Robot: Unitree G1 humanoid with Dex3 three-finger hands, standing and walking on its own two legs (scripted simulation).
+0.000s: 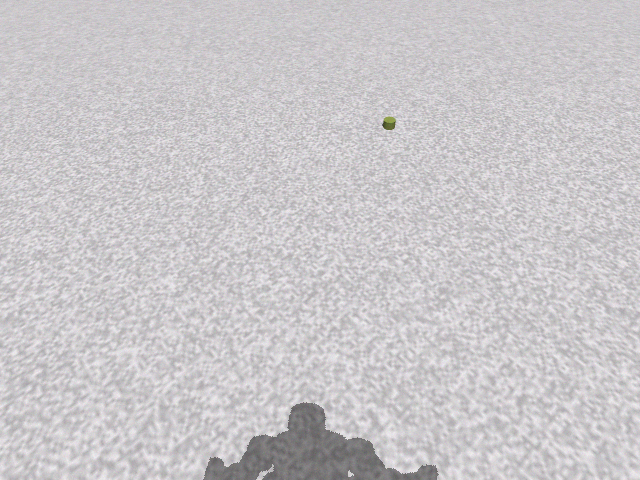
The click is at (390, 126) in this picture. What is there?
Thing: low tin
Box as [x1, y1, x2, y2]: [383, 117, 395, 129]
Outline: 385,117 383,127 386,129 392,129 394,127 395,119 393,117
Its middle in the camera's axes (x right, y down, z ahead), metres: +0.39 -0.67 +2.25
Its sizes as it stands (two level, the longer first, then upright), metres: 0.069 0.069 0.046
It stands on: the floor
